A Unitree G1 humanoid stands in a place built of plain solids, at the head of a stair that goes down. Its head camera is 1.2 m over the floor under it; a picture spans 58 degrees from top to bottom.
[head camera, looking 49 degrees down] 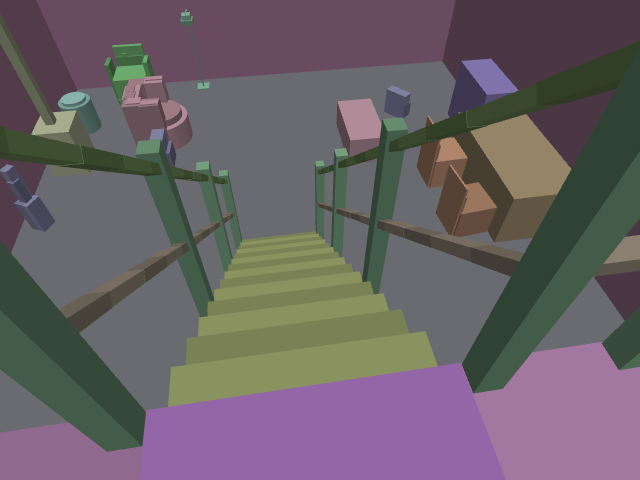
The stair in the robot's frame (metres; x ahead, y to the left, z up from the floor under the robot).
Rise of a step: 0.19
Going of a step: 0.22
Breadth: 0.90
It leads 9 degrees to the left of straight ahead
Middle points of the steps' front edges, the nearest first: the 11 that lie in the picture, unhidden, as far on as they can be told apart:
0.49 0.03 0.00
0.71 0.06 -0.19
0.92 0.10 -0.39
1.13 0.13 -0.58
1.35 0.16 -0.77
1.56 0.20 -0.97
1.77 0.23 -1.16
1.99 0.26 -1.36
2.20 0.29 -1.55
2.41 0.33 -1.74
2.62 0.36 -1.94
